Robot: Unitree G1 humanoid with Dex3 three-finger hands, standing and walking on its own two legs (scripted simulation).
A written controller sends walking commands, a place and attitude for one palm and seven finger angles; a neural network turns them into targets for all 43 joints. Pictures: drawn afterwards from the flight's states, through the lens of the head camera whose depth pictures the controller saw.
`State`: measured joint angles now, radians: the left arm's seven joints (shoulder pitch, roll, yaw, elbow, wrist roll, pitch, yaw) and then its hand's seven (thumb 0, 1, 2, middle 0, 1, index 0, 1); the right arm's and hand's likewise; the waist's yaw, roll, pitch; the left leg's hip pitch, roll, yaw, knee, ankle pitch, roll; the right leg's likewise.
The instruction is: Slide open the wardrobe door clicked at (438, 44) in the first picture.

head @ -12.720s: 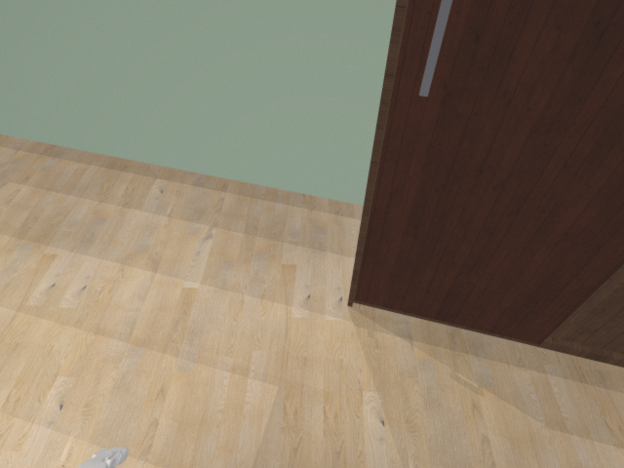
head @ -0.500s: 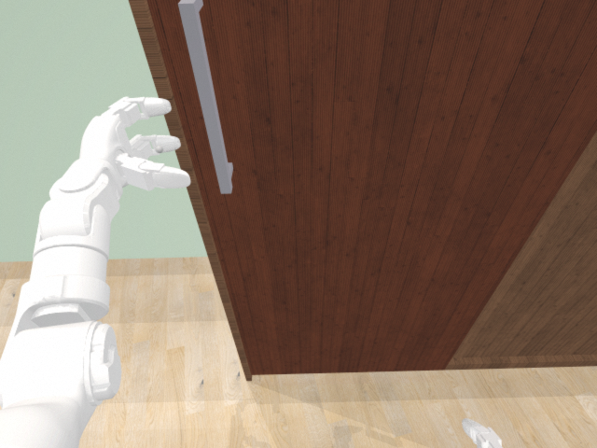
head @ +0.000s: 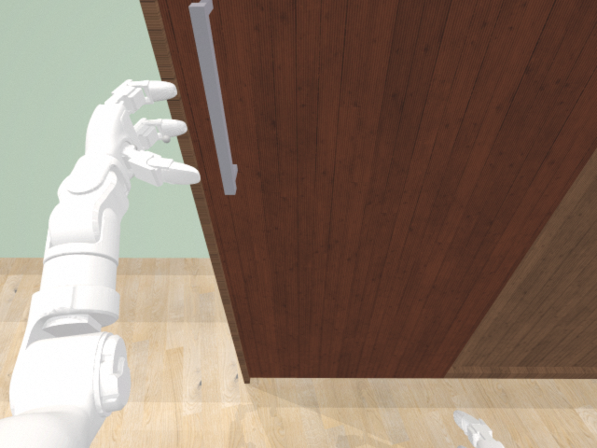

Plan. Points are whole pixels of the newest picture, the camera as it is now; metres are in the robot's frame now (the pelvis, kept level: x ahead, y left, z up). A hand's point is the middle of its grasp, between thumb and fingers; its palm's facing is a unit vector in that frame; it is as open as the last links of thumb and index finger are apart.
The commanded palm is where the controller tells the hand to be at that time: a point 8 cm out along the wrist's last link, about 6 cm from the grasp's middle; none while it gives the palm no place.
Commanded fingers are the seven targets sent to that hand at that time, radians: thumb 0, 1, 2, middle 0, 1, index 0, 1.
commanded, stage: move the hooked fingers beside the handle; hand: left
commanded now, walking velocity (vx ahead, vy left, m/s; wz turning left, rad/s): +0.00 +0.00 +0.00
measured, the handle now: (219, 108) +0.48 +0.14 +0.25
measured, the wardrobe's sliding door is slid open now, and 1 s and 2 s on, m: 0.00 0.00 0.00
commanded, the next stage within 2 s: feel for the door with the fingertips in 0.78 s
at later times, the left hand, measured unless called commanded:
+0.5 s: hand (170, 147) +0.43 +0.20 +0.22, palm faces +0.10 -0.99 -0.01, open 14.0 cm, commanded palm +0.39 +0.25 +0.23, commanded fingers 0.00 -0.50 0.30 -0.30 -1.20 -0.30 -1.20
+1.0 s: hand (163, 141) +0.40 +0.20 +0.24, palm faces +0.08 -1.00 +0.01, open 14.0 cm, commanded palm +0.39 +0.24 +0.23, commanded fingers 0.00 -0.50 0.30 -0.30 -1.20 -0.30 -1.20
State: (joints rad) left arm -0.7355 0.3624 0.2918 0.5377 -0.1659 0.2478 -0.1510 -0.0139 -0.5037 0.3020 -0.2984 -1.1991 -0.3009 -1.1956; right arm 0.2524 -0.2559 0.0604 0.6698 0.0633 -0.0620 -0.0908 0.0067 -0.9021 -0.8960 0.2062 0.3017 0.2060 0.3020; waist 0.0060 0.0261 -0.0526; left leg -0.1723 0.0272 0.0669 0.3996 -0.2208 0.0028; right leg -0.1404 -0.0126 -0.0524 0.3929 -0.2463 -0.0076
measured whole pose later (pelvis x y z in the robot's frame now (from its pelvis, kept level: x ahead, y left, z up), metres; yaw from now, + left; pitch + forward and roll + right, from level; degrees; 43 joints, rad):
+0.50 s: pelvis +0.00 +0.00 +0.00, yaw +0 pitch +1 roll +0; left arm -0.80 0.41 0.30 0.70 -0.15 0.32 -0.16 -0.01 -0.50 0.30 -0.30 -1.20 -0.30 -1.20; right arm 0.25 -0.26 0.06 0.67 0.07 -0.04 -0.10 0.01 -0.90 -0.90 0.21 0.30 0.21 0.30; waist -0.02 0.04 -0.06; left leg -0.19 0.03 0.07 0.40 -0.22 0.00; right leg -0.16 -0.01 -0.05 0.39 -0.24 -0.01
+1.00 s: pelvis +0.00 +0.00 +0.00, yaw +0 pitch +0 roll +0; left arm -0.70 0.35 0.29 0.48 -0.18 0.24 -0.15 -0.01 -0.50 0.30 -0.30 -1.20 -0.30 -1.20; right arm 0.25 -0.25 0.06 0.66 0.06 -0.06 -0.09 0.01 -0.90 -0.90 0.21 0.30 0.21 0.30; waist 0.01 0.02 -0.05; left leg -0.17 0.03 0.07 0.41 -0.23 0.00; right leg -0.14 -0.01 -0.05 0.40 -0.25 -0.01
